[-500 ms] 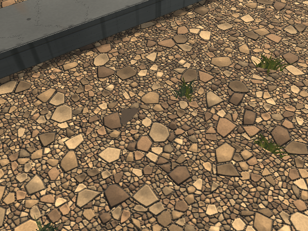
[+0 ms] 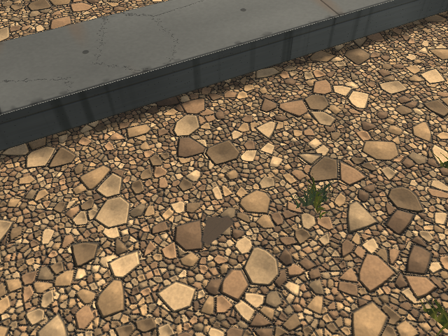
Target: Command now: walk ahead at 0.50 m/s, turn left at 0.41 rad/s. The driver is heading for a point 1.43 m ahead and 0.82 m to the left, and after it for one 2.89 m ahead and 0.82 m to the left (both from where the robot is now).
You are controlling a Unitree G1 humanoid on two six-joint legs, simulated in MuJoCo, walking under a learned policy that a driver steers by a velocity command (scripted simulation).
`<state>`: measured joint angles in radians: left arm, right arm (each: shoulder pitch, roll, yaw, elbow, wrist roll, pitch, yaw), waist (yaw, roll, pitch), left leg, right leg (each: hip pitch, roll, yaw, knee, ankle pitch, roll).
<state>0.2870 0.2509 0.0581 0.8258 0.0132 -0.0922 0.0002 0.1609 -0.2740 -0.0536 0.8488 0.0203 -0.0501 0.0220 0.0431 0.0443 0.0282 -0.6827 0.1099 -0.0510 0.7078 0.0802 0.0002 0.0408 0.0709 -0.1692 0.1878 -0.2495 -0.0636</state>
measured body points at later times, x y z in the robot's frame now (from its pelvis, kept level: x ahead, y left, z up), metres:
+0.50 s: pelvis +0.29 +0.05 +0.00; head +0.32 +0.08 +0.45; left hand +0.43 +0.35 -0.08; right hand +0.43 -0.21 -0.10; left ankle +0.22 +0.12 -0.74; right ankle +0.51 -0.08 -0.69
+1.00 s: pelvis +0.55 +0.11 +0.00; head +0.58 +0.13 +0.45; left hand +0.41 +0.36 -0.12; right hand +0.86 +0.01 -0.08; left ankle +0.59 +0.33 -0.68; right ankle +0.55 -0.03 -0.74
